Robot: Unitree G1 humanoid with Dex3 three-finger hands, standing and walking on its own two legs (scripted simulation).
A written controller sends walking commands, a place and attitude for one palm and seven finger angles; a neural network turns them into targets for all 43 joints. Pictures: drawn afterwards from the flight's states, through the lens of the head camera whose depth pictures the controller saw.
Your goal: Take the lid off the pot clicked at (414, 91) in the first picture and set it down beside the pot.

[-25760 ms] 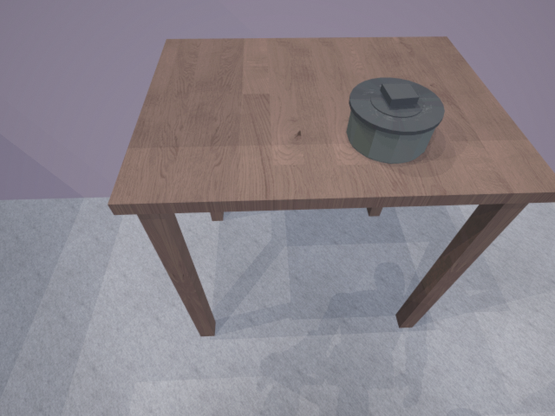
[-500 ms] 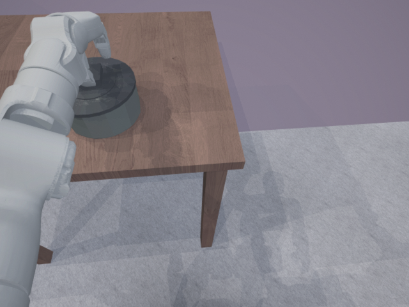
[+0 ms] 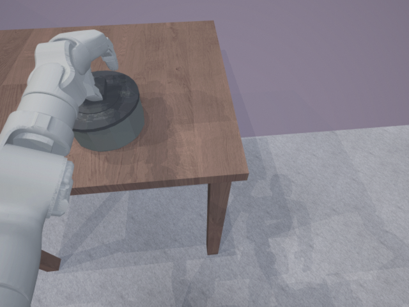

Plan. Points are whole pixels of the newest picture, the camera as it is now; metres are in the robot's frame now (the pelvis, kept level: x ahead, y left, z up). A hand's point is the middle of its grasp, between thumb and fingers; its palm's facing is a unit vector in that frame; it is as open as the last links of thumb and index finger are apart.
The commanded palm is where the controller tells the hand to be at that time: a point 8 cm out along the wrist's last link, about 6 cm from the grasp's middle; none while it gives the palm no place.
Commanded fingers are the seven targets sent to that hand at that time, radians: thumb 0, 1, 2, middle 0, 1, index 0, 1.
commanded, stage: raise the hand to come down again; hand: left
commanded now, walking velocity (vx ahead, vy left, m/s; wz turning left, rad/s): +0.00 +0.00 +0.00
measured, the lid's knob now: (92, 90) +0.52 +0.18 +0.13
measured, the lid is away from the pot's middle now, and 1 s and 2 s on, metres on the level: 0.00 0.00 0.00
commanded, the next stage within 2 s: move the open hand above the knob in 0.78 s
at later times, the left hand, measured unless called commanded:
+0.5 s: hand (78, 71) +0.51 +0.18 +0.19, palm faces -0.31 -0.05 -0.95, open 10.4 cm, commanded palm +0.50 +0.18 +0.25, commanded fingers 0.00 -0.16 1.09 -0.59 -0.53 -0.59 -0.53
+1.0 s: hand (83, 70) +0.51 +0.17 +0.19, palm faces -0.33 -0.06 -0.94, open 10.4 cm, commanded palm +0.51 +0.18 +0.25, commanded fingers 0.00 -0.17 1.11 -0.61 -0.49 -0.61 -0.49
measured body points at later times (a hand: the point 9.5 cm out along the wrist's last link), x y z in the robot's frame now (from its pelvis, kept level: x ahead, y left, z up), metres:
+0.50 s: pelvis +0.00 +0.00 +0.00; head +0.06 -0.01 +0.45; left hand +0.52 +0.18 +0.24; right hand +0.04 -0.28 -0.13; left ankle +0.00 +0.13 -0.73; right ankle -0.05 -0.16 -0.73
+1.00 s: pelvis -0.01 +0.00 +0.00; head +0.06 -0.01 +0.45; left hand +0.52 +0.17 +0.24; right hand +0.01 -0.27 -0.13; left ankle +0.00 +0.13 -0.73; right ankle -0.05 -0.16 -0.73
